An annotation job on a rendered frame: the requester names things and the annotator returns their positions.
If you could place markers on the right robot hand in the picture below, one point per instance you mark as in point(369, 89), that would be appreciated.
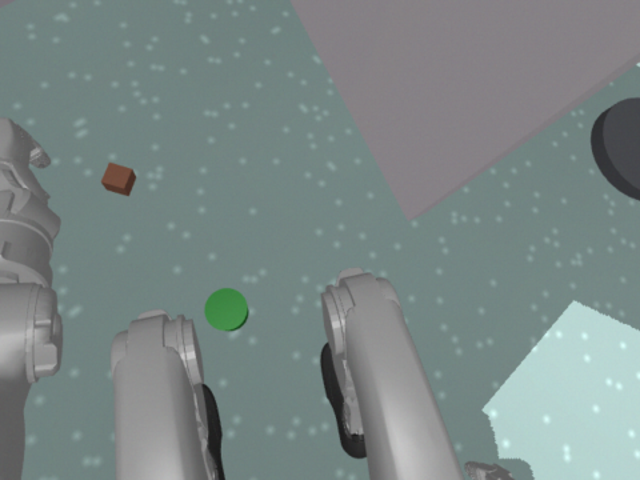
point(482, 471)

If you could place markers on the left robot foot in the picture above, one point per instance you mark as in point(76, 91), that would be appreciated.
point(214, 433)

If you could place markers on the left robot arm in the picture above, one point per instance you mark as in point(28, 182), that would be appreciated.
point(31, 330)

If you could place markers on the left robot hand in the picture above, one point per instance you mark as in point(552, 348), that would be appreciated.
point(17, 144)

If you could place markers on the right robot foot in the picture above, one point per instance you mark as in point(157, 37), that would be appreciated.
point(353, 444)

